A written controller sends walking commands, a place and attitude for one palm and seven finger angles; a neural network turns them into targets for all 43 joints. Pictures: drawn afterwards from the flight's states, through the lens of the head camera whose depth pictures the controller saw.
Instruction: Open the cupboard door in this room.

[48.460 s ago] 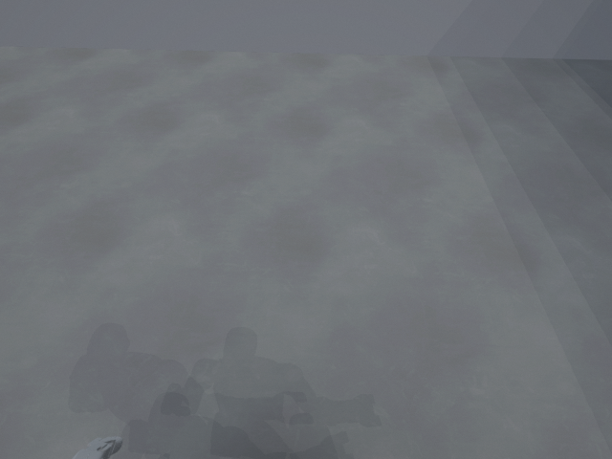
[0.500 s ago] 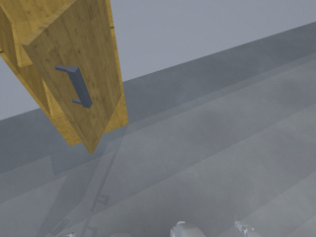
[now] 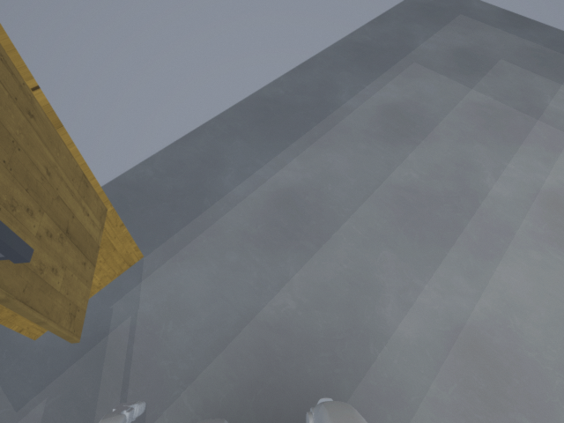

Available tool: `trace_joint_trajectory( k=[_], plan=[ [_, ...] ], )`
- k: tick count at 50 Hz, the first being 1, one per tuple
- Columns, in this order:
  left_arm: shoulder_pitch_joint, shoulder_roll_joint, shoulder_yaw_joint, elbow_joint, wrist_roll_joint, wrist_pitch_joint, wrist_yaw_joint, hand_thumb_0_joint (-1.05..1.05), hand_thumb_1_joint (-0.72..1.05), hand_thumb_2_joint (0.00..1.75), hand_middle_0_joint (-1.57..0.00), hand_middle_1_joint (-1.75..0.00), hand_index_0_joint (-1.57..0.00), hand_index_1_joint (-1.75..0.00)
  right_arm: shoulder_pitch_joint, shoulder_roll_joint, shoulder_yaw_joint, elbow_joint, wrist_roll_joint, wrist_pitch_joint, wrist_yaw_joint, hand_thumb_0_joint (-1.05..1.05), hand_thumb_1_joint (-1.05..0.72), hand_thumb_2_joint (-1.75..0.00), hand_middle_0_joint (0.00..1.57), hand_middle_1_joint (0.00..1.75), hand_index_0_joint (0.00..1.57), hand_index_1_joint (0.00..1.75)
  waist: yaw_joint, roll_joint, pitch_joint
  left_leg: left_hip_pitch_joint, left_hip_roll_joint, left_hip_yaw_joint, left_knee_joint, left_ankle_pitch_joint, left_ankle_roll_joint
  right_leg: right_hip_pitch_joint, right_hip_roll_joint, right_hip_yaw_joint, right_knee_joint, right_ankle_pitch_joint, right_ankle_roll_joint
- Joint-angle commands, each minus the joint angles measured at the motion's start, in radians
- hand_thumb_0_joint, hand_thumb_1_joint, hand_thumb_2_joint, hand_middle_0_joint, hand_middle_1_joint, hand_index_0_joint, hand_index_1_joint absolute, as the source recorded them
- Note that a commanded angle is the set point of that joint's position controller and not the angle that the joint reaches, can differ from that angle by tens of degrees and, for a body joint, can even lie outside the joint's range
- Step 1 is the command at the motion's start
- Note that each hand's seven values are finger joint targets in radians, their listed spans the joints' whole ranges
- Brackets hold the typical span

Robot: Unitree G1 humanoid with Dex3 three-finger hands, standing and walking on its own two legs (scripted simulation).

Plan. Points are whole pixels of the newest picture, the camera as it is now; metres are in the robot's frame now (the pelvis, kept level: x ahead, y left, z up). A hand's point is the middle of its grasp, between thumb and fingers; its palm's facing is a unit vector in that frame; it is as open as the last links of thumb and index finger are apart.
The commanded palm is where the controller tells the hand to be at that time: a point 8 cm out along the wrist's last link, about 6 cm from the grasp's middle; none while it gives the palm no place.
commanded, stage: walk to a spot facing it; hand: left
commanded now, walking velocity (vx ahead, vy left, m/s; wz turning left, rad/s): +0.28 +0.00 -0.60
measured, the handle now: out of the picture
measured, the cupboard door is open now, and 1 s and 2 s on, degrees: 49 49 49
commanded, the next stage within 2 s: turn to face it in 1.74 s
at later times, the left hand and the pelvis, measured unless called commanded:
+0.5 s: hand (202, 385) +0.19 +0.13 -0.16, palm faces -0.24 -0.95 -0.19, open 7.4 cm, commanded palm none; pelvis +0.12 -0.05 +0.01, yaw -17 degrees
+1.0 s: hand (321, 215) +0.53 -0.07 -0.15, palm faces -0.51 -0.83 -0.22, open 7.4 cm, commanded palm none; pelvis +0.30 -0.15 -0.01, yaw -29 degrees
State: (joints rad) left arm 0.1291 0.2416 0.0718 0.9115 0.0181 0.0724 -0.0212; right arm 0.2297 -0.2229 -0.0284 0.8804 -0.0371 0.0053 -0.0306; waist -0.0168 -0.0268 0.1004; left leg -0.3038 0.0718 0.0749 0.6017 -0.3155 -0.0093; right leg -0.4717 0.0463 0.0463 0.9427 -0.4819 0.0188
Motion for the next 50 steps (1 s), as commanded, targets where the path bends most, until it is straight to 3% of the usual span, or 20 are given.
trace_joint_trajectory(
  k=[1, 6, 8, 9, 10, 11, 12, 15, 22, 25, 26, 27, 28, 32, 36, 42, 45, 46, 47, 50],
  plan=[
    [-0.085, 0.056, 0.020, -0.122, 0.005, -0.039, -0.036, 0.00, 0.90, 0.90, -0.20, -0.30, -0.20, -0.30, 0.065, -0.186, -0.040, -0.047, -0.008, -0.025, -0.010, 0.00, -0.90, -0.90, 0.20, 0.30, 0.20, 0.30, -0.008, 0.221, -0.084, 0.175, 0.259, -0.152, -0.316, 0.137, 0.120, -0.122, -0.094, -0.068, 0.075, 0.031, 0.019],
    [-0.109, 0.036, 0.012, -0.121, 0.005, -0.058, -0.049, 0.00, 0.90, 0.90, -0.20, -0.30, -0.20, -0.30, 0.124, -0.212, -0.057, -0.013, -0.007, -0.026, 0.004, 0.00, -0.90, -0.90, 0.20, 0.30, 0.20, 0.30, -0.037, 0.213, -0.101, 0.155, 0.268, -0.022, -0.264, 0.042, 0.090, 0.087, -0.052, -0.180, -0.274, 0.028, -0.008],
    [0.038, 0.072, 0.030, -0.071, 0.007, -0.066, -0.039, 0.00, 0.90, 0.90, -0.20, -0.30, -0.20, -0.30, 0.082, -0.202, -0.057, -0.020, -0.002, -0.021, 0.012, 0.00, -0.90, -0.90, 0.20, 0.30, 0.20, 0.30, 0.041, 0.124, -0.131, 0.009, 0.216, 0.058, -0.082, -0.063, 0.033, 0.353, -0.026, -0.190, -0.455, 0.138, -0.036],
    [0.175, 0.164, 0.053, -0.032, 0.013, -0.077, -0.026, 0.00, 0.90, 0.90, -0.20, -0.30, -0.20, -0.30, 0.041, -0.148, -0.045, -0.049, 0.015, -0.022, 0.022, 0.00, -0.90, -0.90, 0.20, 0.30, 0.20, 0.30, 0.114, -0.097, -0.173, -0.234, 0.119, 0.160, 0.185, -0.141, -0.017, 0.610, -0.191, 0.060, -0.583, -0.013, -0.109],
    [0.296, 0.282, 0.082, 0.003, 0.003, -0.080, -0.008, 0.00, 0.90, 0.90, -0.20, -0.30, -0.20, -0.30, -0.094, -0.093, -0.030, -0.122, 0.025, -0.023, 0.028, 0.00, -0.90, -0.90, 0.20, 0.30, 0.20, 0.30, 0.189, -0.361, -0.140, -0.493, 0.000, 0.125, 0.472, -0.399, -0.053, 0.660, -0.443, 0.514, -0.726, 0.021, -0.243],
    [0.300, 0.271, 0.076, -0.002, -0.006, -0.087, 0.008, 0.00, 0.90, 0.90, -0.20, -0.30, -0.20, -0.30, -0.132, -0.147, -0.037, -0.131, 0.019, -0.026, 0.025, 0.00, -0.90, -0.90, 0.20, 0.30, 0.20, 0.30, 0.175, -0.254, -0.105, -0.555, 0.048, -0.044, 0.566, -0.308, -0.046, 0.614, -0.464, 0.545, -0.737, 0.007, -0.298],
    [0.226, 0.226, 0.068, -0.015, -0.003, -0.086, 0.017, 0.00, 0.90, 0.90, -0.20, -0.30, -0.20, -0.30, -0.133, -0.143, -0.047, -0.118, 0.023, -0.028, 0.030, 0.00, -0.90, -0.90, 0.20, 0.30, 0.20, 0.30, 0.127, -0.133, -0.106, -0.509, 0.071, -0.068, 0.577, -0.228, -0.047, 0.541, -0.421, 0.490, -0.730, -0.107, -0.290],
    [0.103, 0.157, 0.044, -0.042, 0.008, -0.104, 0.019, 0.00, 0.90, 0.90, -0.20, -0.30, -0.20, -0.30, -0.095, -0.110, -0.047, -0.067, 0.012, -0.019, 0.039, 0.00, -0.90, -0.90, 0.20, 0.30, 0.20, 0.30, 0.045, -0.158, -0.042, -0.329, 0.068, -0.046, 0.435, -0.084, -0.061, 0.309, -0.311, 0.261, -0.727, 0.118, -0.229],
    [0.145, 0.172, 0.050, 0.008, 0.007, -0.119, 0.004, 0.00, 0.90, 0.90, -0.20, -0.30, -0.20, -0.30, -0.110, -0.066, -0.043, -0.071, 0.019, -0.046, 0.047, 0.00, -0.90, -0.90, 0.20, 0.30, 0.20, 0.30, 0.042, -0.104, -0.083, -0.142, -0.021, 0.002, 0.088, 0.014, -0.049, 0.335, -0.246, 0.226, -0.664, 0.257, -0.210],
    [0.089, 0.142, 0.047, -0.001, -0.001, -0.116, 0.003, 0.00, 0.90, 0.90, -0.20, -0.30, -0.20, -0.30, 0.027, -0.106, -0.048, -0.022, 0.018, -0.065, 0.028, 0.00, -0.90, -0.90, 0.20, 0.30, 0.20, 0.30, -0.045, -0.032, -0.090, 0.175, -0.032, 0.011, -0.115, 0.099, -0.032, 0.160, -0.181, 0.171, -0.535, 0.264, -0.158],
    [0.086, 0.090, 0.036, -0.013, -0.002, -0.115, -0.002, 0.00, 0.90, 0.90, -0.20, -0.30, -0.20, -0.30, 0.162, -0.179, -0.064, 0.022, 0.008, -0.074, 0.013, 0.00, -0.90, -0.90, 0.20, 0.30, 0.20, 0.30, -0.103, 0.124, -0.149, 0.381, 0.087, -0.149, -0.193, -0.041, 0.015, 0.019, -0.095, 0.105, -0.306, 0.241, -0.114],
    [0.113, 0.028, 0.018, -0.028, -0.008, -0.117, -0.012, 0.00, 0.90, 0.90, -0.20, -0.30, -0.20, -0.30, 0.310, -0.296, -0.089, 0.046, -0.013, -0.078, 0.006, 0.00, -0.90, -0.90, 0.20, 0.30, 0.20, 0.30, -0.144, 0.398, -0.239, 0.534, 0.393, -0.533, -0.306, -0.151, 0.131, -0.184, 0.029, -0.068, 0.068, -0.081, -0.052],
    [0.058, 0.056, 0.023, -0.057, -0.001, -0.125, -0.014, 0.00, 0.90, 0.90, -0.20, -0.30, -0.20, -0.30, 0.322, -0.282, -0.076, 0.043, -0.013, -0.066, 0.000, 0.00, -0.90, -0.90, 0.20, 0.30, 0.20, 0.30, -0.143, 0.288, -0.198, 0.464, 0.473, -0.663, -0.377, -0.220, 0.212, -0.261, -0.021, 0.001, 0.244, -0.109, -0.060],
    [0.037, 0.022, 0.019, -0.017, 0.016, -0.110, -0.039, 0.00, 0.90, 0.90, -0.20, -0.30, -0.20, -0.30, 0.117, -0.126, -0.035, 0.015, -0.002, -0.084, 0.004, 0.00, -0.90, -0.90, 0.20, 0.30, 0.20, 0.30, -0.012, 0.201, -0.036, 0.176, 0.305, -0.278, -0.405, -0.023, 0.123, -0.244, -0.148, -0.015, 0.309, 0.164, -0.034],
    [-0.003, -0.021, -0.003, -0.023, 0.013, -0.092, -0.045, 0.00, 0.90, 0.90, -0.20, -0.30, -0.20, -0.30, 0.168, -0.121, -0.032, 0.064, 0.001, -0.090, 0.009, 0.00, -0.90, -0.90, 0.20, 0.30, 0.20, 0.30, -0.009, 0.176, -0.103, 0.211, 0.242, -0.033, -0.385, 0.218, 0.108, -0.134, -0.143, -0.089, 0.010, 0.218, -0.020],
    [-0.098, -0.004, -0.002, -0.038, 0.014, -0.093, -0.039, 0.00, 0.90, 0.90, -0.20, -0.30, -0.20, -0.30, 0.208, -0.116, -0.034, 0.107, -0.008, -0.065, 0.022, 0.00, -0.90, -0.90, 0.20, 0.30, 0.20, 0.30, -0.019, 0.163, -0.039, 0.140, 0.255, 0.036, -0.371, 0.138, 0.095, 0.068, -0.097, -0.173, -0.285, 0.252, -0.037],
    [0.141, 0.073, 0.022, 0.049, 0.015, -0.107, -0.025, 0.00, 0.90, 0.90, -0.20, -0.30, -0.20, -0.30, 0.181, -0.103, -0.023, 0.118, 0.006, -0.060, 0.026, 0.00, -0.90, -0.90, 0.20, 0.30, 0.20, 0.30, 0.107, 0.032, -0.141, -0.004, 0.174, 0.130, -0.022, 0.307, 0.035, 0.510, -0.072, -0.153, -0.410, 0.236, -0.095],
    [0.322, 0.181, 0.054, 0.099, 0.019, -0.120, -0.008, 0.00, 0.90, 0.90, -0.20, -0.30, -0.20, -0.30, 0.171, -0.050, -0.014, 0.094, 0.024, -0.066, 0.035, 0.00, -0.90, -0.90, 0.20, 0.30, 0.20, 0.30, 0.181, -0.208, -0.253, -0.258, 0.064, 0.213, 0.318, 0.115, -0.010, 0.776, -0.318, 0.191, -0.509, 0.083, -0.192],
    [0.387, 0.242, 0.065, 0.118, -0.007, -0.116, 0.006, 0.00, 0.90, 0.90, -0.20, -0.30, -0.20, -0.30, 0.109, -0.047, -0.018, 0.052, 0.029, -0.064, 0.034, 0.00, -0.90, -0.90, 0.20, 0.30, 0.20, 0.30, 0.191, -0.297, -0.254, -0.405, -0.009, 0.103, 0.566, -0.303, -0.018, 0.779, -0.496, 0.500, -0.684, 0.155, -0.276],
    [0.160, 0.113, 0.027, 0.064, -0.008, -0.114, 0.028, 0.00, 0.90, 0.90, -0.20, -0.30, -0.20, -0.30, 0.052, -0.053, -0.036, 0.086, 0.015, -0.052, 0.028, 0.00, -0.90, -0.90, 0.20, 0.30, 0.20, 0.30, 0.071, -0.173, -0.090, -0.384, 0.115, -0.054, 0.581, -0.107, -0.025, 0.444, -0.398, 0.245, -0.709, 0.220, -0.236]
  ],
)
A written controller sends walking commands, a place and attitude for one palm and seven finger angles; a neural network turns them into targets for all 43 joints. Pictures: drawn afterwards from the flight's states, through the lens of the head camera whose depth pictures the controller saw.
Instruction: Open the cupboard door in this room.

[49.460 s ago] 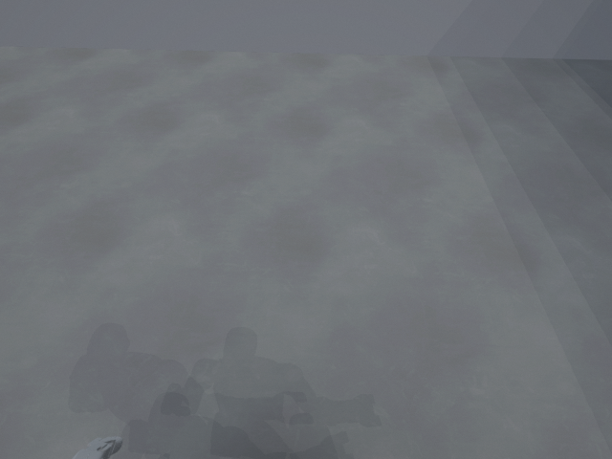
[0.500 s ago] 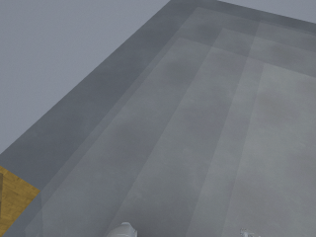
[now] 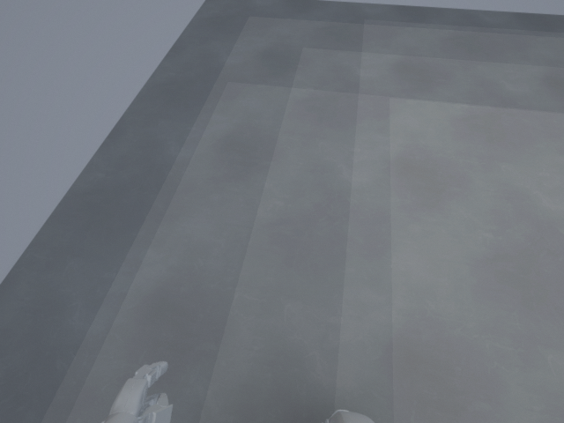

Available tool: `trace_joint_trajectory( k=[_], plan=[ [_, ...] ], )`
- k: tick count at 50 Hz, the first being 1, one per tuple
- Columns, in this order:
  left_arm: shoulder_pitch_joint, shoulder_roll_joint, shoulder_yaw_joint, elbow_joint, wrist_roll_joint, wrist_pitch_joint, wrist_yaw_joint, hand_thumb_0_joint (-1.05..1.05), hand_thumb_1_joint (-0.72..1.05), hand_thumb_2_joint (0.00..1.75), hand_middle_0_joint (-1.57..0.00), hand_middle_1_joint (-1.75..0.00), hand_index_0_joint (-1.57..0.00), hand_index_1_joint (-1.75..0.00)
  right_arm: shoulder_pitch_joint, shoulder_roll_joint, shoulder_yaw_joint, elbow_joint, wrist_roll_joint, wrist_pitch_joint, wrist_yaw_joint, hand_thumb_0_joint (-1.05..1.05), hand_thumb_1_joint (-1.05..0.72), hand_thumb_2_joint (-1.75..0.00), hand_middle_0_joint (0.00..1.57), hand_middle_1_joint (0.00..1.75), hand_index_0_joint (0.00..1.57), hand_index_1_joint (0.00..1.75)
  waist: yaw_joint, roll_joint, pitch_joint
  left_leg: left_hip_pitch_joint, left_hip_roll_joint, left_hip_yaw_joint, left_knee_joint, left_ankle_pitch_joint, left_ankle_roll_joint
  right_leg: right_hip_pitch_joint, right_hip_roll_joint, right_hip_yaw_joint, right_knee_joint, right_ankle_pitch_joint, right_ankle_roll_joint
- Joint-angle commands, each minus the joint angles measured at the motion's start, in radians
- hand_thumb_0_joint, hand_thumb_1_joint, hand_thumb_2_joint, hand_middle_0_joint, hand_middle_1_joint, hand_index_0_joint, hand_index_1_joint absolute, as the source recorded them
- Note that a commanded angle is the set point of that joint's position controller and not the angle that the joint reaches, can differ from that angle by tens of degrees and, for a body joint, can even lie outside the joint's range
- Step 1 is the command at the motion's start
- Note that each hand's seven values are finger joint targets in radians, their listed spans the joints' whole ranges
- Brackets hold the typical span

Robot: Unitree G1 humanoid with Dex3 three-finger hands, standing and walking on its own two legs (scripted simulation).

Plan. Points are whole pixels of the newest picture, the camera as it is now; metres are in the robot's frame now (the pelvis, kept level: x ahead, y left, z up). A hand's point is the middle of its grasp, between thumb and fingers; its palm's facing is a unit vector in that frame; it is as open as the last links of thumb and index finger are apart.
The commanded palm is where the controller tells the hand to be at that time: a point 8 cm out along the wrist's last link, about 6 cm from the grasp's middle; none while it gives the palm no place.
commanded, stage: walk to a spot facing it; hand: left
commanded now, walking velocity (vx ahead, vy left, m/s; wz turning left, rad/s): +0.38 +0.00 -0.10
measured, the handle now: out of the picture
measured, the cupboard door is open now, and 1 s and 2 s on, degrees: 49 49 49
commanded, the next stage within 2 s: turn to face it in 0.74 s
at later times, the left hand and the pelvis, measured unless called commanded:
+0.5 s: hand (177, 333) +0.28 +0.20 -0.15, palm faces -0.03 -0.99 -0.16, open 7.4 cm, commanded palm none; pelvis +0.23 +0.02 +0.02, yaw -5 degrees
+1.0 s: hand (229, 247) +0.47 +0.12 -0.16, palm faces +0.01 -0.99 -0.17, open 7.3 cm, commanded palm none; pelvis +0.45 -0.06 +0.01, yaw -1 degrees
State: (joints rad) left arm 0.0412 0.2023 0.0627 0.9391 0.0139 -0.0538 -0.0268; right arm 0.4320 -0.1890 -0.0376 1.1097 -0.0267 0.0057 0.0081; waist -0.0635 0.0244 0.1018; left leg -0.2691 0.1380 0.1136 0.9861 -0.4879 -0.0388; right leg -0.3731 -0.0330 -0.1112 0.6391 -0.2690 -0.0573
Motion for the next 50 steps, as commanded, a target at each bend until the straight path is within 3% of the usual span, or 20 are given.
trace_joint_trajectory(
  k=[1, 3, 9, 12, 13, 14, 15, 19, 23, 27, 31, 32, 33, 34, 35, 37, 41, 47, 49, 50],
  plan=[
    [0.200, 0.120, 0.027, 0.026, 0.001, 0.006, 0.035, 0.00, 0.90, 0.90, -0.20, -0.30, -0.20, -0.30, -0.121, -0.067, -0.024, -0.120, -0.001, -0.042, -0.009, 0.00, -0.90, -0.90, 0.20, 0.30, 0.20, 0.30, 0.077, -0.186, -0.082, -0.332, 0.051, -0.082, 0.123, 0.091, -0.003, 0.248, -0.284, 0.315, -0.418, 0.049, -0.142],
    [0.182, 0.113, 0.025, 0.033, 0.007, -0.008, 0.030, 0.00, 0.90, 0.90, -0.20, -0.30, -0.20, -0.30, -0.075, -0.031, -0.020, -0.093, -0.002, -0.031, -0.001, 0.00, -0.90, -0.90, 0.20, 0.30, 0.20, 0.30, 0.044, -0.158, -0.078, -0.240, 0.025, -0.040, -0.006, 0.130, -0.007, 0.179, -0.240, 0.227, -0.432, 0.087, -0.131],
    [0.234, 0.127, 0.031, 0.077, 0.006, -0.027, 0.021, 0.00, 0.90, 0.90, -0.20, -0.30, -0.20, -0.30, -0.196, -0.019, -0.023, -0.149, 0.001, -0.050, 0.019, 0.00, -0.90, -0.90, 0.20, 0.30, 0.20, 0.30, 0.058, -0.111, -0.044, -0.183, -0.025, -0.002, -0.317, 0.262, 0.000, 0.227, -0.214, 0.198, -0.414, 0.126, -0.115],
    [0.233, 0.128, 0.029, 0.090, 0.001, -0.022, 0.022, 0.00, 0.90, 0.90, -0.20, -0.30, -0.20, -0.30, -0.126, -0.064, -0.032, -0.128, -0.002, -0.067, 0.011, 0.00, -0.90, -0.90, 0.20, 0.30, 0.20, 0.30, 0.009, -0.058, -0.078, 0.056, -0.070, 0.028, -0.481, 0.324, 0.021, 0.175, -0.164, 0.154, -0.254, 0.200, -0.071],
    [0.217, 0.107, 0.024, 0.073, -0.001, -0.019, 0.018, 0.00, 0.90, 0.90, -0.20, -0.30, -0.20, -0.30, -0.001, -0.120, -0.046, -0.090, -0.006, -0.075, 0.002, 0.00, -0.90, -0.90, 0.20, 0.30, 0.20, 0.30, -0.051, 0.043, -0.128, 0.247, -0.021, -0.051, -0.522, 0.280, 0.058, 0.066, -0.111, 0.108, -0.057, 0.224, -0.041],
    [0.244, 0.053, 0.016, 0.051, -0.006, -0.017, 0.011, 0.00, 0.90, 0.90, -0.20, -0.30, -0.20, -0.30, 0.140, -0.229, -0.072, -0.062, -0.026, -0.080, -0.010, 0.00, -0.90, -0.90, 0.20, 0.30, 0.20, 0.30, -0.089, 0.263, -0.213, 0.439, 0.220, -0.387, -0.609, 0.192, 0.164, -0.153, 0.015, 0.002, 0.270, -0.020, 0.016],
    [0.197, 0.055, 0.007, 0.015, 0.000, -0.024, 0.010, 0.00, 0.90, 0.90, -0.20, -0.30, -0.20, -0.30, 0.203, -0.262, -0.071, -0.054, -0.025, -0.067, -0.019, 0.00, -0.90, -0.90, 0.20, 0.30, 0.20, 0.30, -0.107, 0.286, -0.226, 0.456, 0.360, -0.612, -0.730, 0.149, 0.250, -0.278, 0.063, 0.056, 0.530, -0.300, 0.021],
    [0.120, 0.047, 0.012, 0.026, 0.016, -0.004, -0.009, 0.00, 0.90, 0.90, -0.20, -0.30, -0.20, -0.30, -0.030, -0.128, -0.037, -0.111, -0.013, -0.084, -0.026, 0.00, -0.90, -0.90, 0.20, 0.30, 0.20, 0.30, 0.010, 0.065, -0.024, 0.115, 0.267, -0.361, -0.823, 0.102, 0.182, -0.331, -0.091, 0.140, 0.625, -0.046, 0.044],
    [0.162, 0.006, 0.005, 0.039, 0.015, 0.025, -0.018, 0.00, 0.90, 0.90, -0.20, -0.30, -0.20, -0.30, -0.071, -0.118, -0.038, -0.102, -0.006, -0.090, -0.021, 0.00, -0.90, -0.90, 0.20, 0.30, 0.20, 0.30, 0.056, 0.112, -0.060, 0.070, 0.169, -0.081, -0.837, 0.240, 0.149, -0.179, -0.100, 0.071, 0.305, 0.043, 0.062],
    [0.096, 0.009, 0.006, 0.017, 0.013, 0.022, -0.019, 0.00, 0.90, 0.90, -0.20, -0.30, -0.20, -0.30, -0.050, -0.134, -0.038, -0.086, -0.009, -0.074, -0.010, 0.00, -0.90, -0.90, 0.20, 0.30, 0.20, 0.30, 0.040, 0.087, -0.012, 0.044, 0.164, -0.046, -0.851, 0.148, 0.150, -0.087, -0.069, 0.007, 0.083, 0.077, 0.064],
    [0.144, 0.037, 0.020, 0.032, 0.015, 0.019, -0.018, 0.00, 0.90, 0.90, -0.20, -0.30, -0.20, -0.30, -0.063, -0.140, -0.037, -0.081, -0.013, -0.057, -0.009, 0.00, -0.90, -0.90, 0.20, 0.30, 0.20, 0.30, 0.079, 0.063, -0.023, 0.021, 0.143, -0.010, -0.726, 0.104, 0.121, 0.105, -0.026, -0.037, -0.049, 0.083, 0.056],
    [0.228, 0.071, 0.026, 0.059, 0.017, 0.011, -0.014, 0.00, 0.90, 0.90, -0.20, -0.30, -0.20, -0.30, -0.062, -0.129, -0.033, -0.076, -0.008, -0.055, -0.007, 0.00, -0.90, -0.90, 0.20, 0.30, 0.20, 0.30, 0.117, 0.010, -0.065, 0.003, 0.099, 0.027, -0.587, 0.163, 0.095, 0.226, -0.009, -0.020, -0.102, 0.054, 0.038],
    [0.367, 0.129, 0.044, 0.099, 0.022, -0.003, -0.005, 0.00, 0.90, 0.90, -0.20, -0.30, -0.20, -0.30, -0.072, -0.095, -0.026, -0.083, 0.003, -0.059, -0.003, 0.00, -0.90, -0.90, 0.20, 0.30, 0.20, 0.30, 0.180, -0.114, -0.130, -0.129, 0.016, 0.109, -0.320, 0.212, 0.060, 0.431, -0.117, 0.144, -0.174, -0.052, -0.021],
    [0.497, 0.247, 0.072, 0.135, 0.015, -0.009, 0.008, 0.00, 0.90, 0.90, -0.20, -0.30, -0.20, -0.30, -0.067, -0.035, -0.016, -0.115, 0.015, -0.061, 0.002, 0.00, -0.90, -0.90, 0.20, 0.30, 0.20, 0.30, 0.215, -0.395, -0.194, -0.370, -0.107, 0.124, 0.003, -0.081, 0.021, 0.607, -0.370, 0.548, -0.354, -0.145, -0.135],
    [0.495, 0.248, 0.065, 0.133, -0.002, -0.004, 0.018, 0.00, 0.90, 0.90, -0.20, -0.30, -0.20, -0.30, -0.132, -0.074, -0.021, -0.137, 0.014, -0.061, 0.000, 0.00, -0.90, -0.90, 0.20, 0.30, 0.20, 0.30, 0.212, -0.312, -0.177, -0.446, -0.071, -0.011, 0.184, -0.124, 0.031, 0.568, -0.426, 0.652, -0.435, -0.168, -0.191],
    [0.339, 0.139, 0.037, 0.097, 0.002, -0.003, 0.036, 0.00, 0.90, 0.90, -0.20, -0.30, -0.20, -0.30, -0.185, -0.071, -0.034, -0.131, 0.011, -0.057, -0.006, 0.00, -0.90, -0.90, 0.20, 0.30, 0.20, 0.30, 0.135, -0.250, -0.101, -0.432, 0.011, -0.106, 0.232, 0.055, 0.030, 0.369, -0.370, 0.470, -0.435, -0.107, -0.144],
    [0.276, 0.055, 0.009, 0.093, 0.012, -0.031, 0.039, 0.00, 0.90, 0.90, -0.20, -0.30, -0.20, -0.30, -0.121, 0.007, -0.015, -0.079, 0.004, -0.031, -0.001, 0.00, -0.90, -0.90, 0.20, 0.30, 0.20, 0.30, 0.053, -0.134, -0.100, -0.253, 0.005, -0.058, -0.024, 0.136, 0.006, 0.230, -0.289, 0.144, -0.408, 0.323, -0.102],
    [0.265, 0.095, 0.005, 0.119, 0.004, -0.025, 0.041, 0.00, 0.90, 0.90, -0.20, -0.30, -0.20, -0.30, -0.178, 0.013, -0.002, -0.108, 0.013, -0.033, 0.011, 0.00, -0.90, -0.90, 0.20, 0.30, 0.20, 0.30, 0.056, -0.169, -0.089, -0.136, -0.071, 0.014, -0.351, 0.285, 0.019, 0.291, -0.242, -0.008, -0.288, 0.549, -0.043],
    [0.241, 0.101, 0.011, 0.100, -0.001, -0.013, 0.046, 0.00, 0.90, 0.90, -0.20, -0.30, -0.20, -0.30, -0.129, -0.034, -0.010, -0.099, 0.008, -0.032, 0.008, 0.00, -0.90, -0.90, 0.20, 0.30, 0.20, 0.30, 0.016, -0.131, -0.106, -0.004, -0.086, 0.019, -0.450, 0.390, 0.031, 0.256, -0.233, -0.054, -0.157, 0.561, 0.000],
    [0.248, 0.097, 0.011, 0.086, -0.003, -0.004, 0.047, 0.00, 0.90, 0.90, -0.20, -0.30, -0.20, -0.30, -0.053, -0.092, -0.023, -0.088, 0.003, -0.033, 0.004, 0.00, -0.90, -0.90, 0.20, 0.30, 0.20, 0.30, -0.015, -0.015, -0.168, 0.148, -0.048, -0.041, -0.477, 0.604, 0.060, 0.181, -0.204, -0.080, 0.007, 0.452, 0.039]
  ],
)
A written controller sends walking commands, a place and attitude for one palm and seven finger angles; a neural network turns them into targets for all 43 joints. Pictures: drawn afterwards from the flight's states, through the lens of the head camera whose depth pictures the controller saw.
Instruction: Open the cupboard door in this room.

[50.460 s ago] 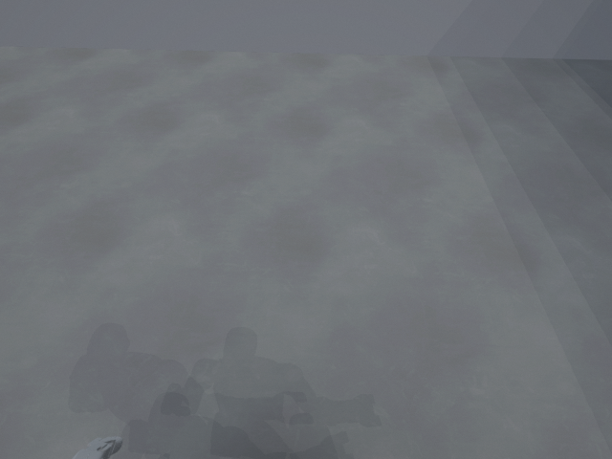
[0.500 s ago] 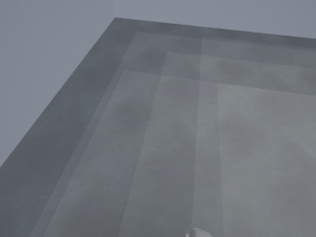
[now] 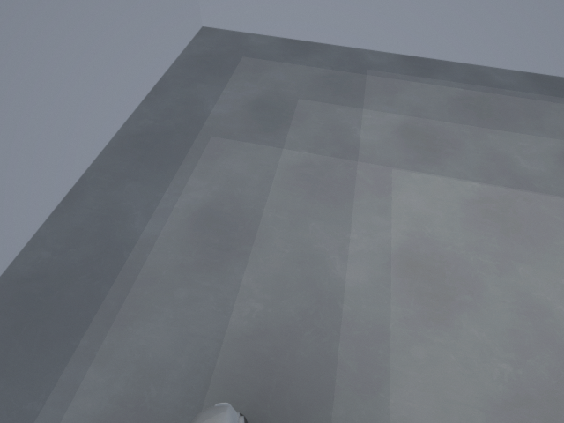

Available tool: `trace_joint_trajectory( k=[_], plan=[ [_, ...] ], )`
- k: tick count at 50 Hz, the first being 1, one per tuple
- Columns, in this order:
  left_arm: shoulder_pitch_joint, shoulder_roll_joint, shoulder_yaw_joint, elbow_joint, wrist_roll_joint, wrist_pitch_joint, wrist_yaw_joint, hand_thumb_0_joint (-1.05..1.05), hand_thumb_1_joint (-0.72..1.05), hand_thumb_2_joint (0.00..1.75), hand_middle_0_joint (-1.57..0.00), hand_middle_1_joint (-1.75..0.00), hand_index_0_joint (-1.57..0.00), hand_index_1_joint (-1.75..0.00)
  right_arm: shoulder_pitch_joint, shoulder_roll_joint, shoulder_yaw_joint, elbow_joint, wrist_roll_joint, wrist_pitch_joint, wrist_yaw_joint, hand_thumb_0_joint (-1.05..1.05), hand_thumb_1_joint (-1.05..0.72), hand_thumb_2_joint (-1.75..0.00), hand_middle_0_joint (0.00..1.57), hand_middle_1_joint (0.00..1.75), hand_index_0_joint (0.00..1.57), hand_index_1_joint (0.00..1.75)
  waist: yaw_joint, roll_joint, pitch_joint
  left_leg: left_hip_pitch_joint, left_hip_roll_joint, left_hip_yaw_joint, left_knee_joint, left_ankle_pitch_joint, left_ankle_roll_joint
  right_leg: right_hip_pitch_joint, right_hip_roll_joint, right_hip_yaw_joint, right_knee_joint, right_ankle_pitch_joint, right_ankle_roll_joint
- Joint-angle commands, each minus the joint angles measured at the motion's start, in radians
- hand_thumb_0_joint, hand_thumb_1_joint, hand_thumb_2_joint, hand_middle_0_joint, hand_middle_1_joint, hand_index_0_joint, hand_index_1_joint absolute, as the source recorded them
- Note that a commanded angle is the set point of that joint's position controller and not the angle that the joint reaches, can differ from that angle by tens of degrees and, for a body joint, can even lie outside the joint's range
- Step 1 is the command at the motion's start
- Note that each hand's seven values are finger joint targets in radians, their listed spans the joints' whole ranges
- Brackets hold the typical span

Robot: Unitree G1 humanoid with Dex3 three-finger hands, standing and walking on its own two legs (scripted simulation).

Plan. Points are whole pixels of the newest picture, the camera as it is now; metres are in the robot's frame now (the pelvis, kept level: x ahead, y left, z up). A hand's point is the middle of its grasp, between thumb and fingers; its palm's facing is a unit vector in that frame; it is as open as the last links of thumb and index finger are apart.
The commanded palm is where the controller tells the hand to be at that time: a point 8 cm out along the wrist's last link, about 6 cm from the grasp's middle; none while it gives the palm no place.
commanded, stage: turn to face it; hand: left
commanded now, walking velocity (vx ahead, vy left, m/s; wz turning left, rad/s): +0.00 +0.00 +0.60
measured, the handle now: out of the picture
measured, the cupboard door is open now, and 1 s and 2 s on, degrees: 49 49 49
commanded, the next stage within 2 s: none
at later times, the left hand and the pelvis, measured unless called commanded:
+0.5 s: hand out of the picture +0.13 +0.16 -0.15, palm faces +0.29 -0.91 -0.29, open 7.4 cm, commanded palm none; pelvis +0.09 -0.06 +0.00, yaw +17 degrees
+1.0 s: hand out of the picture +0.09 +0.16 -0.16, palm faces +0.58 -0.76 -0.31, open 7.4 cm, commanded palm none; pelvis +0.14 -0.08 -0.01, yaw +36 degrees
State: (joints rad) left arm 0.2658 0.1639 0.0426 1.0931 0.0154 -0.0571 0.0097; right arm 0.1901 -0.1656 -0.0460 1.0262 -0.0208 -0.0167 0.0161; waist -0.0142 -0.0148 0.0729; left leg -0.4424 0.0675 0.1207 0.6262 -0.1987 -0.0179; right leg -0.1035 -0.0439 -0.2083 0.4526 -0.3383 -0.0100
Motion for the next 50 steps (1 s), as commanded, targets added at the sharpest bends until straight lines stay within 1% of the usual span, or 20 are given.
trace_joint_trajectory(
  k=[1, 2, 3, 5, 8, 16, 17, 18, 19, 22, 24, 29, 33, 34, 36, 37, 41, 48, 49, 50],
  plan=[
    [0.051, 0.108, 0.034, -0.096, -0.014, 0.010, 0.010, 0.00, 0.90, 0.90, -0.20, -0.30, -0.20, -0.30, 0.250, -0.213, -0.036, -0.007, -0.015, -0.011, -0.015, 0.00, -0.90, -0.90, 0.20, 0.30, 0.20, 0.30, -0.080, 0.268, -0.197, 0.473, 0.234, -0.334, -0.144, 0.598, 0.159, -0.294, -0.075, -0.024, 0.423, 0.119, 0.057],
    [0.012, 0.106, 0.021, -0.132, -0.012, 0.016, 0.015, 0.00, 0.90, 0.90, -0.20, -0.30, -0.20, -0.30, 0.294, -0.259, -0.045, -0.010, -0.011, 0.000, -0.026, 0.00, -0.90, -0.90, 0.20, 0.30, 0.20, 0.30, -0.101, 0.313, -0.209, 0.457, 0.363, -0.505, -0.216, 0.688, 0.257, -0.356, 0.005, 0.065, 0.670, -0.359, 0.060],
    [-0.037, 0.107, 0.028, -0.158, -0.008, 0.027, 0.015, 0.00, 0.90, 0.90, -0.20, -0.30, -0.20, -0.30, 0.248, -0.269, -0.045, -0.023, -0.009, 0.002, -0.036, 0.00, -0.90, -0.90, 0.20, 0.30, 0.20, 0.30, -0.080, 0.212, -0.177, 0.397, 0.371, -0.534, -0.239, 0.562, 0.273, -0.437, -0.011, 0.161, 0.758, -0.319, 0.060],
    [-0.078, 0.107, 0.038, -0.157, -0.001, 0.040, 0.010, 0.00, 0.90, 0.90, -0.20, -0.30, -0.20, -0.30, 0.134, -0.224, -0.040, -0.070, -0.007, 0.004, -0.043, 0.00, -0.90, -0.90, 0.20, 0.30, 0.20, 0.30, -0.043, 0.228, -0.147, 0.265, 0.303, -0.484, -0.280, 0.345, 0.229, -0.460, -0.053, 0.220, 0.789, -0.201, 0.070],
    [-0.040, 0.088, 0.043, -0.157, -0.002, 0.061, -0.002, 0.00, 0.90, 0.90, -0.20, -0.30, -0.20, -0.30, 0.023, -0.216, -0.040, -0.115, -0.009, 0.002, -0.041, 0.00, -0.90, -0.90, 0.20, 0.30, 0.20, 0.30, 0.012, 0.145, -0.148, 0.170, 0.206, -0.340, -0.295, 0.217, 0.173, -0.370, -0.039, 0.200, 0.642, -0.106, 0.077],
    [0.011, 0.116, 0.057, -0.209, 0.001, 0.063, 0.003, 0.00, 0.90, 0.90, -0.20, -0.30, -0.20, -0.30, -0.067, -0.244, -0.077, -0.178, -0.007, 0.044, -0.023, 0.00, -0.90, -0.90, 0.20, 0.30, 0.20, 0.30, 0.051, 0.120, -0.143, -0.013, 0.099, -0.383, -0.228, -0.097, 0.117, -0.053, 0.034, 0.141, 0.084, 0.046, 0.066],
    [0.046, 0.179, 0.069, -0.215, 0.011, 0.054, 0.010, 0.00, 0.90, 0.90, -0.20, -0.30, -0.20, -0.30, -0.081, -0.202, -0.075, -0.195, 0.001, 0.048, -0.017, 0.00, -0.90, -0.90, 0.20, 0.30, 0.20, 0.30, 0.073, -0.016, -0.142, -0.129, 0.013, -0.302, -0.110, -0.180, 0.061, 0.054, -0.078, 0.259, -0.084, -0.025, 0.033],
    [0.058, 0.276, 0.088, -0.225, 0.023, 0.049, 0.018, 0.00, 0.90, 0.90, -0.20, -0.30, -0.20, -0.30, -0.091, -0.130, -0.063, -0.222, 0.005, 0.047, -0.010, 0.00, -0.90, -0.90, 0.20, 0.30, 0.20, 0.30, 0.092, -0.305, -0.114, -0.280, -0.122, -0.122, 0.159, -0.335, -0.020, 0.084, -0.363, 0.565, -0.232, -0.084, -0.075],
    [0.014, 0.296, 0.076, -0.249, 0.015, 0.056, 0.018, 0.00, 0.90, 0.90, -0.20, -0.30, -0.20, -0.30, -0.119, -0.162, -0.066, -0.236, -0.003, 0.045, -0.003, 0.00, -0.90, -0.90, 0.20, 0.30, 0.20, 0.30, 0.089, -0.263, -0.090, -0.220, -0.089, -0.132, 0.410, -0.398, -0.014, -0.067, -0.466, 0.584, -0.256, -0.020, -0.149],
    [-0.121, 0.191, 0.051, -0.278, 0.010, 0.050, 0.026, 0.00, 0.90, 0.90, -0.20, -0.30, -0.20, -0.30, -0.068, -0.142, -0.065, -0.190, -0.003, 0.068, 0.005, 0.00, -0.90, -0.90, 0.20, 0.30, 0.20, 0.30, -0.002, -0.218, -0.059, -0.198, -0.019, -0.129, 0.610, -0.246, -0.036, -0.114, -0.316, 0.318, -0.147, 0.270, -0.107],
    [-0.076, 0.182, 0.045, -0.270, 0.011, 0.039, 0.024, 0.00, 0.90, 0.90, -0.20, -0.30, -0.20, -0.30, -0.087, -0.119, -0.048, -0.192, 0.003, 0.065, 0.010, 0.00, -0.90, -0.90, 0.20, 0.30, 0.20, 0.30, 0.013, -0.199, -0.075, -0.179, -0.023, -0.081, 0.480, -0.249, -0.051, -0.007, -0.282, 0.193, -0.072, 0.585, -0.088],
    [0.028, 0.250, 0.058, -0.231, 0.012, 0.036, 0.021, 0.00, 0.90, 0.90, -0.20, -0.30, -0.20, -0.30, -0.153, -0.096, -0.024, -0.212, 0.010, 0.058, 0.017, 0.00, -0.90, -0.90, 0.20, 0.30, 0.20, 0.30, 0.063, -0.187, -0.113, -0.064, -0.063, 0.013, 0.167, -0.243, -0.041, 0.121, -0.304, 0.127, 0.020, 0.860, -0.081],
    [-0.008, 0.268, 0.068, -0.239, 0.004, 0.037, 0.015, 0.00, 0.90, 0.90, -0.20, -0.30, -0.20, -0.30, -0.071, -0.144, -0.031, -0.207, 0.007, 0.047, 0.012, 0.00, -0.90, -0.90, 0.20, 0.30, 0.20, 0.30, 0.011, -0.180, -0.171, 0.136, -0.086, 0.038, -0.079, -0.091, -0.011, 0.078, -0.298, 0.054, 0.165, 0.846, -0.034],
    [-0.026, 0.266, 0.068, -0.248, -0.003, 0.039, 0.012, 0.00, 0.90, 0.90, -0.20, -0.30, -0.20, -0.30, -0.002, -0.183, -0.042, -0.189, 0.001, 0.042, 0.009, 0.00, -0.90, -0.90, 0.20, 0.30, 0.20, 0.30, -0.034, -0.107, -0.210, 0.316, -0.051, 0.013, -0.170, 0.083, 0.011, -0.038, -0.290, 0.029, 0.291, 0.735, 0.004],
    [-0.096, 0.164, 0.037, -0.328, -0.006, 0.054, 0.006, 0.00, 0.90, 0.90, -0.20, -0.30, -0.20, -0.30, 0.138, -0.373, -0.089, -0.167, -0.002, 0.042, -0.003, 0.00, -0.90, -0.90, 0.20, 0.30, 0.20, 0.30, -0.105, 0.342, -0.250, 0.540, 0.392, -0.527, -0.216, 0.741, 0.280, -0.496, -0.077, 0.077, 0.700, -0.353, 0.102],
    [-0.155, 0.190, 0.035, -0.349, 0.004, 0.071, 0.016, 0.00, 0.90, 0.90, -0.20, -0.30, -0.20, -0.30, 0.148, -0.358, -0.084, -0.159, 0.001, 0.045, -0.011, 0.00, -0.90, -0.90, 0.20, 0.30, 0.20, 0.30, -0.106, 0.164, -0.222, 0.490, 0.392, -0.506, -0.202, 0.609, 0.291, -0.531, -0.087, 0.173, 0.758, -0.322, 0.096],
    [-0.103, 0.165, 0.049, -0.279, 0.001, 0.087, -0.001, 0.00, 0.90, 0.90, -0.20, -0.30, -0.20, -0.30, -0.056, -0.282, -0.065, -0.206, -0.007, 0.036, -0.027, 0.00, -0.90, -0.90, 0.20, 0.30, 0.20, 0.30, -0.002, 0.192, -0.122, 0.244, 0.188, -0.333, -0.254, 0.256, 0.180, -0.431, -0.062, 0.199, 0.659, -0.126, 0.094],
    [0.014, 0.162, 0.052, -0.264, 0.001, 0.068, -0.004, 0.00, 0.90, 0.90, -0.20, -0.30, -0.20, -0.30, -0.124, -0.281, -0.080, -0.222, -0.003, 0.053, -0.017, 0.00, -0.90, -0.90, 0.20, 0.30, 0.20, 0.30, 0.050, 0.161, -0.131, 0.076, 0.097, -0.336, -0.153, 0.077, 0.117, -0.096, 0.031, 0.118, 0.119, 0.045, 0.080],
    [0.048, 0.211, 0.063, -0.263, 0.008, 0.058, 0.003, 0.00, 0.90, 0.90, -0.20, -0.30, -0.20, -0.30, -0.128, -0.240, -0.075, -0.234, 0.006, 0.055, -0.013, 0.00, -0.90, -0.90, 0.20, 0.30, 0.20, 0.30, 0.070, 0.042, -0.132, -0.018, 0.023, -0.282, -0.041, -0.038, 0.067, 0.001, -0.059, 0.207, -0.040, 0.062, 0.058],
    [0.066, 0.308, 0.083, -0.264, 0.022, 0.047, 0.014, 0.00, 0.90, 0.90, -0.20, -0.30, -0.20, -0.30, -0.117, -0.162, -0.063, -0.258, 0.012, 0.054, -0.006, 0.00, -0.90, -0.90, 0.20, 0.30, 0.20, 0.30, 0.080, -0.281, -0.123, -0.198, -0.122, -0.126, 0.209, -0.308, -0.014, 0.073, -0.339, 0.537, -0.172, 0.103, -0.047]
  ],
)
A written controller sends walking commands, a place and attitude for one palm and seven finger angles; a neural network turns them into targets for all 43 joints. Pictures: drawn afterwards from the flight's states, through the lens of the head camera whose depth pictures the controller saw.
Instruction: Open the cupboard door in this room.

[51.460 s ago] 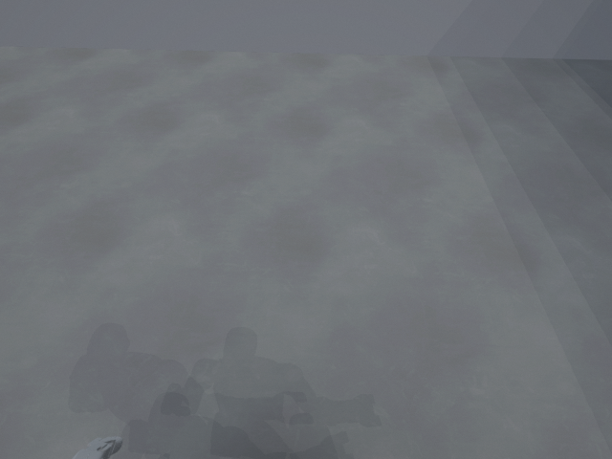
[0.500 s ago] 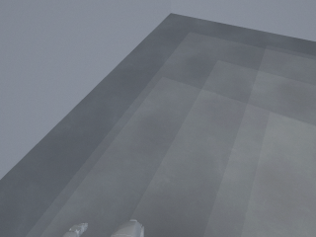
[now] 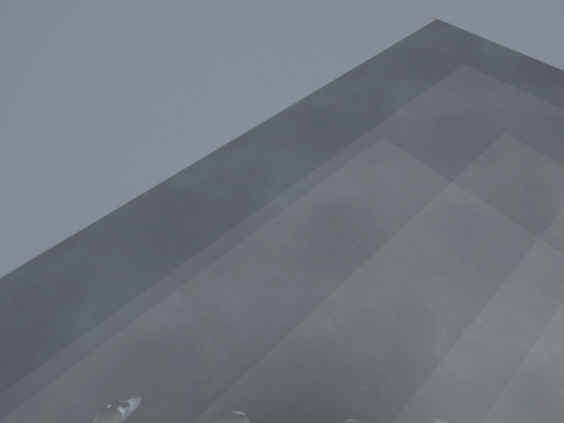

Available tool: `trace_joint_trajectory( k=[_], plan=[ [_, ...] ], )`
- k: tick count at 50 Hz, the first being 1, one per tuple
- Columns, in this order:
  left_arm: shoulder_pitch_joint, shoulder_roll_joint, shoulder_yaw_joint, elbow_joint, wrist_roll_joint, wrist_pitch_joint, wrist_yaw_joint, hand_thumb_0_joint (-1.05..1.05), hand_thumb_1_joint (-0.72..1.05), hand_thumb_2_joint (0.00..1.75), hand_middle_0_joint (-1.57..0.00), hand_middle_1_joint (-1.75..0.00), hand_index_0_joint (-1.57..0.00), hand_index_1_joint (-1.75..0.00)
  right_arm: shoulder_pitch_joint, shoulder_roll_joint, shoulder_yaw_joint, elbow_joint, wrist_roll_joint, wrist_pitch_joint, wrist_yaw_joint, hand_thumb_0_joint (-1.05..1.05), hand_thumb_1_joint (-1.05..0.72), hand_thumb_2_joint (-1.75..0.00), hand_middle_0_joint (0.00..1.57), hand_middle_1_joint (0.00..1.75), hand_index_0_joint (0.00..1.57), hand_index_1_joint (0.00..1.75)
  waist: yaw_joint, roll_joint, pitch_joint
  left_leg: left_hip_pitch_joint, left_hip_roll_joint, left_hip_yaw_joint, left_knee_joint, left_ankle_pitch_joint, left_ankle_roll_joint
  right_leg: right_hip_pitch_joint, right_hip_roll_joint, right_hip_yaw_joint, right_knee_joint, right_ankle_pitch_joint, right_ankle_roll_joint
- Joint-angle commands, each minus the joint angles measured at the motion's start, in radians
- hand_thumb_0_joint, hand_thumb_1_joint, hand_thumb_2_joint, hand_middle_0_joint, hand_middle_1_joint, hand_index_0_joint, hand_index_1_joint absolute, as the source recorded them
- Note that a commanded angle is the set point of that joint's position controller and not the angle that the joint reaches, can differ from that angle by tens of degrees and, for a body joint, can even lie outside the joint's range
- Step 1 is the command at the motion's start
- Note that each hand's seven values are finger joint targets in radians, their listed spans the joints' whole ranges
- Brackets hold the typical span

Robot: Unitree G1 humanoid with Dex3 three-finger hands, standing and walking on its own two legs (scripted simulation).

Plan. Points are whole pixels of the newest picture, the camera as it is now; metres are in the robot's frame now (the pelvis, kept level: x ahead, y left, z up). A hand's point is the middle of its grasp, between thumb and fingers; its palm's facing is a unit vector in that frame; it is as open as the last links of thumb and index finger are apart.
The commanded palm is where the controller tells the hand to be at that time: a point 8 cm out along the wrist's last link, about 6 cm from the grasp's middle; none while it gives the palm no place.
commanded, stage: turn to face it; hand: left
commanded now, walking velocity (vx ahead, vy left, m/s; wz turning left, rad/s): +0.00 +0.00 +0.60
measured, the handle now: out of the picture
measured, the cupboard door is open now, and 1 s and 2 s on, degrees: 49 49 49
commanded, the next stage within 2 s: none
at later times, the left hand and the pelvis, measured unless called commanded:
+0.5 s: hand out of the picture +0.03 +0.21 -0.16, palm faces +0.33 -0.91 -0.25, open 7.4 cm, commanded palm none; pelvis +0.02 -0.02 +0.01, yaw +18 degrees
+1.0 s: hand out of the picture -0.03 +0.16 -0.18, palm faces +0.60 -0.77 -0.21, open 7.4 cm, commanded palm none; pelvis +0.04 -0.04 -0.01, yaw +37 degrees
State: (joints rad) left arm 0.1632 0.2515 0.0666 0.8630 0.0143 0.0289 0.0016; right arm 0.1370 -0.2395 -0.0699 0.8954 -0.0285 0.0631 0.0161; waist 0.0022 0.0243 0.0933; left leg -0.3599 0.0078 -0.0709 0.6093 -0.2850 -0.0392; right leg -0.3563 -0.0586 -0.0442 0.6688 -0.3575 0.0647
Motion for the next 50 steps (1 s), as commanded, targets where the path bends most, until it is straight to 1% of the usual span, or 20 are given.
trace_joint_trajectory(
  k=[1, 3, 6, 11, 14, 15, 16, 17, 22, 30, 31, 32, 33, 35, 38, 45, 47, 48, 49, 50],
  plan=[
    [0.156, 0.245, 0.050, -0.046, 0.016, -0.035, 0.024, 0.00, 0.90, 0.90, -0.20, -0.30, -0.20, -0.30, -0.081, -0.105, -0.037, -0.142, 0.013, -0.026, 0.000, 0.00, -0.90, -0.90, 0.20, 0.30, 0.20, 0.30, 0.074, -0.340, -0.143, -0.251, -0.045, 0.043, 0.476, -0.354, 0.012, 0.224, -0.445, 0.411, -0.407, 0.198, -0.217],
    [0.078, 0.163, 0.036, -0.059, 0.011, -0.035, 0.035, 0.00, 0.90, 0.90, -0.20, -0.30, -0.20, -0.30, -0.087, -0.102, -0.040, -0.112, 0.011, -0.015, -0.002, 0.00, -0.90, -0.90, 0.20, 0.30, 0.20, 0.30, 0.023, -0.321, -0.120, -0.269, 0.014, 0.019, 0.663, -0.258, 0.003, 0.200, -0.351, 0.284, -0.333, 0.364, -0.216],
    [0.065, 0.120, 0.023, -0.063, 0.011, -0.042, 0.035, 0.00, 0.90, 0.90, -0.20, -0.30, -0.20, -0.30, -0.083, -0.061, -0.019, -0.088, 0.016, -0.011, 0.011, 0.00, -0.90, -0.90, 0.20, 0.30, 0.20, 0.30, 0.010, -0.259, -0.135, -0.213, 0.017, 0.095, 0.495, -0.202, -0.023, 0.272, -0.263, 0.050, -0.255, 0.661, -0.171],
    [0.120, 0.174, 0.043, -0.034, 0.015, -0.043, 0.033, 0.00, 0.90, 0.90, -0.20, -0.30, -0.20, -0.30, -0.114, -0.031, 0.000, -0.095, 0.022, -0.022, 0.019, 0.00, -0.90, -0.90, 0.20, 0.30, 0.20, 0.30, 0.045, -0.230, -0.150, -0.088, -0.007, 0.185, 0.149, -0.173, -0.011, 0.337, -0.296, -0.020, -0.193, 0.754, -0.164],
    [0.091, 0.179, 0.051, -0.029, 0.004, -0.040, 0.024, 0.00, 0.90, 0.90, -0.20, -0.30, -0.20, -0.30, -0.019, -0.068, -0.010, -0.077, 0.016, -0.031, 0.015, 0.00, -0.90, -0.90, 0.20, 0.30, 0.20, 0.30, -0.011, -0.179, -0.179, 0.113, -0.021, 0.198, -0.097, 0.019, 0.013, 0.248, -0.283, -0.089, -0.060, 0.666, -0.102],
    [0.078, 0.158, 0.048, -0.046, -0.003, -0.036, 0.019, 0.00, 0.90, 0.90, -0.20, -0.30, -0.20, -0.30, 0.054, -0.132, -0.027, -0.064, 0.009, -0.038, 0.012, 0.00, -0.90, -0.90, 0.20, 0.30, 0.20, 0.30, -0.055, -0.049, -0.223, 0.304, 0.071, 0.099, -0.175, 0.216, 0.054, 0.093, -0.251, -0.128, 0.097, 0.492, -0.051],
    [0.057, 0.080, 0.029, -0.088, -0.009, -0.029, 0.009, 0.00, 0.90, 0.90, -0.20, -0.30, -0.20, -0.30, 0.130, -0.255, -0.061, -0.059, -0.001, -0.043, 0.005, 0.00, -0.90, -0.90, 0.20, 0.30, 0.20, 0.30, -0.097, 0.288, -0.246, 0.450, 0.377, -0.319, -0.207, 0.598, 0.221, -0.216, -0.090, -0.150, 0.347, -0.204, 0.033],
    [-0.030, 0.084, 0.013, -0.127, 0.005, -0.017, 0.018, 0.00, 0.90, 0.90, -0.20, -0.30, -0.20, -0.30, 0.193, -0.282, -0.064, -0.039, 0.005, -0.031, -0.002, 0.00, -0.90, -0.90, 0.20, 0.30, 0.20, 0.30, -0.122, 0.209, -0.220, 0.391, 0.448, -0.338, -0.210, 0.645, 0.298, -0.260, -0.072, -0.031, 0.466, -0.327, 0.019],
    [-0.008, 0.072, 0.026, -0.056, 0.003, -0.001, 0.008, 0.00, 0.90, 0.90, -0.20, -0.30, -0.20, -0.30, 0.015, -0.192, -0.040, -0.075, 0.002, -0.048, -0.029, 0.00, -0.90, -0.90, 0.20, 0.30, 0.20, 0.30, -0.020, 0.137, -0.146, 0.189, 0.240, -0.164, -0.242, 0.381, 0.204, -0.189, -0.049, 0.044, 0.454, -0.091, 0.018],
    [0.090, 0.068, 0.028, -0.044, -0.003, -0.019, 0.010, 0.00, 0.90, 0.90, -0.20, -0.30, -0.20, -0.30, -0.034, -0.191, -0.055, -0.079, 0.006, -0.029, -0.020, 0.00, -0.90, -0.90, 0.20, 0.30, 0.20, 0.30, 0.028, 0.105, -0.163, -0.002, 0.150, -0.190, -0.143, 0.217, 0.142, 0.194, 0.045, -0.025, -0.144, 0.078, -0.002],
    [0.126, 0.120, 0.040, -0.040, 0.005, -0.030, 0.018, 0.00, 0.90, 0.90, -0.20, -0.30, -0.20, -0.30, -0.035, -0.151, -0.050, -0.090, 0.015, -0.028, -0.015, 0.00, -0.90, -0.90, 0.20, 0.30, 0.20, 0.30, 0.049, -0.034, -0.172, -0.106, 0.076, -0.134, -0.039, 0.085, 0.088, 0.310, -0.059, 0.075, -0.301, 0.089, -0.029],
    [0.144, 0.217, 0.060, -0.043, 0.020, -0.038, 0.028, 0.00, 0.90, 0.90, -0.20, -0.30, -0.20, -0.30, -0.035, -0.081, -0.040, -0.113, 0.020, -0.028, -0.007, 0.00, -0.90, -0.90, 0.20, 0.30, 0.20, 0.30, 0.063, -0.313, -0.155, -0.277, -0.071, 0.038, 0.198, -0.218, 0.005, 0.370, -0.336, 0.367, -0.405, 0.121, -0.135],
    [0.125, 0.234, 0.050, -0.054, 0.014, -0.032, 0.029, 0.00, 0.90, 0.90, -0.20, -0.30, -0.20, -0.30, -0.052, -0.099, -0.040, -0.124, 0.010, -0.026, -0.001, 0.00, -0.90, -0.90, 0.20, 0.30, 0.20, 0.30, 0.064, -0.310, -0.133, -0.250, -0.047, 0.034, 0.448, -0.339, 0.010, 0.234, -0.449, 0.384, -0.414, 0.186, -0.221],
    [0.044, 0.150, 0.031, -0.066, 0.007, -0.037, 0.036, 0.00, 0.90, 0.90, -0.20, -0.30, -0.20, -0.30, -0.050, -0.100, -0.042, -0.090, 0.008, -0.013, -0.001, 0.00, -0.90, -0.90, 0.20, 0.30, 0.20, 0.30, 0.010, -0.302, -0.098, -0.278, 0.010, 0.018, 0.640, -0.238, -0.003, 0.209, -0.336, 0.252, -0.337, 0.382, -0.211],
    [0.029, 0.121, 0.023, -0.070, 0.010, -0.039, 0.036, 0.00, 0.90, 0.90, -0.20, -0.30, -0.20, -0.30, -0.053, -0.060, -0.023, -0.070, 0.016, -0.008, 0.012, 0.00, -0.90, -0.90, 0.20, 0.30, 0.20, 0.30, 0.001, -0.247, -0.112, -0.208, 0.021, 0.093, 0.486, -0.193, -0.025, 0.250, -0.266, 0.041, -0.271, 0.613, -0.173],
    [0.099, 0.184, 0.047, -0.031, 0.010, -0.035, 0.026, 0.00, 0.90, 0.90, -0.20, -0.30, -0.20, -0.30, -0.060, -0.050, -0.008, -0.078, 0.020, -0.024, 0.016, 0.00, -0.90, -0.90, 0.20, 0.30, 0.20, 0.30, 0.021, -0.229, -0.143, 0.012, -0.024, 0.200, 0.029, -0.078, 0.000, 0.272, -0.289, -0.048, -0.147, 0.662, -0.130],
    [0.068, 0.163, 0.045, -0.044, 0.000, -0.032, 0.018, 0.00, 0.90, 0.90, -0.20, -0.30, -0.20, -0.30, 0.050, -0.120, -0.029, -0.059, 0.012, -0.036, 0.015, 0.00, -0.90, -0.90, 0.20, 0.30, 0.20, 0.30, -0.047, -0.082, -0.210, 0.278, 0.046, 0.109, -0.165, 0.190, 0.043, 0.104, -0.250, -0.116, 0.075, 0.496, -0.051],
    [0.057, 0.089, 0.031, -0.086, -0.008, -0.026, 0.010, 0.00, 0.90, 0.90, -0.20, -0.30, -0.20, -0.30, 0.137, -0.247, -0.061, -0.051, 0.001, -0.045, 0.006, 0.00, -0.90, -0.90, 0.20, 0.30, 0.20, 0.30, -0.094, 0.260, -0.252, 0.445, 0.346, -0.299, -0.191, 0.589, 0.200, -0.188, -0.095, -0.152, 0.329, -0.126, 0.031],
    [-0.012, 0.081, 0.016, -0.120, 0.002, -0.014, 0.017, 0.00, 0.90, 0.90, -0.20, -0.30, -0.20, -0.30, 0.195, -0.290, -0.069, -0.027, 0.005, -0.033, -0.002, 0.00, -0.90, -0.90, 0.20, 0.30, 0.20, 0.30, -0.118, 0.244, -0.244, 0.400, 0.442, -0.358, -0.214, 0.642, 0.298, -0.249, -0.065, -0.034, 0.461, -0.341, 0.019],
    [-0.059, 0.084, 0.019, -0.118, 0.003, -0.007, 0.024, 0.00, 0.90, 0.90, -0.20, -0.30, -0.20, -0.30, 0.178, -0.263, -0.065, -0.031, 0.003, -0.037, -0.014, 0.00, -0.90, -0.90, 0.20, 0.30, 0.20, 0.30, -0.115, 0.206, -0.228, 0.336, 0.389, -0.347, -0.229, 0.468, 0.290, -0.270, -0.067, 0.019, 0.513, -0.281, 0.015]
  ],
)
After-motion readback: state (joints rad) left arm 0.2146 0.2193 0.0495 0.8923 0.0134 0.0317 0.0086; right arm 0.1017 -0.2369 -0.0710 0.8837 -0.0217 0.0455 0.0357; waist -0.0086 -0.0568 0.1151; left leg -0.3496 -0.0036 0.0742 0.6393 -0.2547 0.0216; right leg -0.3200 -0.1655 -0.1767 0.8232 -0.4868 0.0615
